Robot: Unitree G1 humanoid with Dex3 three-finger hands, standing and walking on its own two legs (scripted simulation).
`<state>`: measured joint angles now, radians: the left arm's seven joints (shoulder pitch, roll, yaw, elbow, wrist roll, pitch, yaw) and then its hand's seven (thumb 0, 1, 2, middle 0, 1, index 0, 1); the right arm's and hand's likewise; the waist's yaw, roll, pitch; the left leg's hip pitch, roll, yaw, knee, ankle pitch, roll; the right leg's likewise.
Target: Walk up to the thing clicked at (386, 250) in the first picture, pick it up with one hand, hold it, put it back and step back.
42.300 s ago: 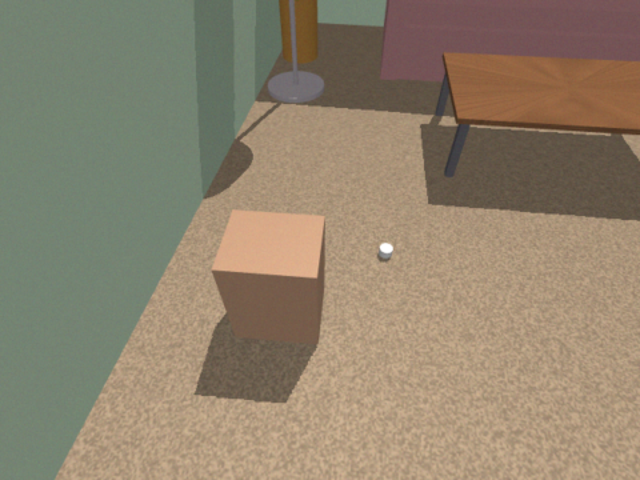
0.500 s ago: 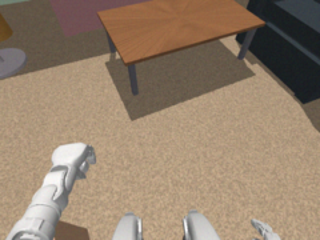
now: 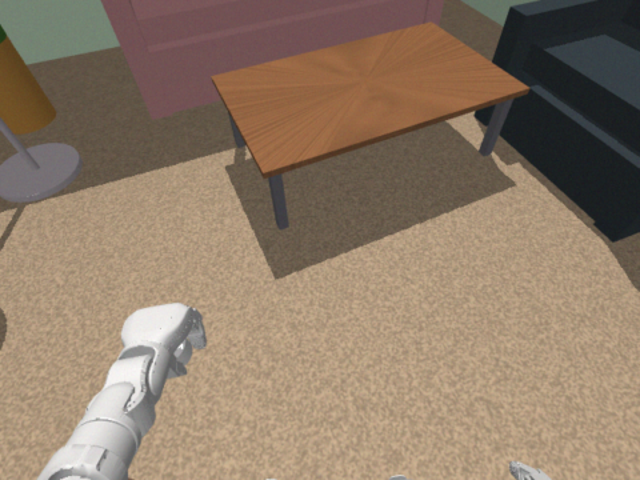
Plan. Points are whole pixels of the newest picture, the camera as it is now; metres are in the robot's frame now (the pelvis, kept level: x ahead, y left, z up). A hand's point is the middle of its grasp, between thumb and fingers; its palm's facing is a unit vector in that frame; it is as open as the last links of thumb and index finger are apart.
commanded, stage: hold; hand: left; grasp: from above
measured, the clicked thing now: (171, 349) +0.34 +0.24 -0.10
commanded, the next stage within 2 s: crouch in 1.86 s
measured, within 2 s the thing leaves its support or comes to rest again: neither
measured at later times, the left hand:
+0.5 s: hand (162, 348) +0.31 +0.22 -0.03, palm faces -0.43 -0.05 -0.90, open 6.2 cm
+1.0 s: hand (161, 354) +0.30 +0.21 -0.01, palm faces -0.43 -0.05 -0.90, open 6.2 cm
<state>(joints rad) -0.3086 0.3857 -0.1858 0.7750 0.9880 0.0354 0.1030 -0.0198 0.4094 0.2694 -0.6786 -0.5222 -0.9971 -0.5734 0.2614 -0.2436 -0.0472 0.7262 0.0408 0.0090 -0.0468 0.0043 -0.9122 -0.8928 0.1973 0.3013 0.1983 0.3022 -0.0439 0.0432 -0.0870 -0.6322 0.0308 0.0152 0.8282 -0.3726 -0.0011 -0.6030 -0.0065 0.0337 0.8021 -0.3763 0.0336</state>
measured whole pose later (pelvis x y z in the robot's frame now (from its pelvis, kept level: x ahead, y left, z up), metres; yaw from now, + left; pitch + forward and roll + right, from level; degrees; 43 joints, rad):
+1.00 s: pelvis +0.00 -0.01 +0.03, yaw +0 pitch +3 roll +0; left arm -0.23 0.40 -0.21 0.59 0.98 0.03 -0.02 -0.02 0.40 0.28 -0.66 -0.56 -0.99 -0.60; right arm 0.19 -0.26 -0.03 0.68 0.06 0.05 -0.05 0.01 -0.92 -0.89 0.20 0.30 0.20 0.30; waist 0.00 0.06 -0.03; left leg -0.37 0.02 0.03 0.59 -0.27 -0.01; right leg -0.37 -0.01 0.05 0.60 -0.29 0.03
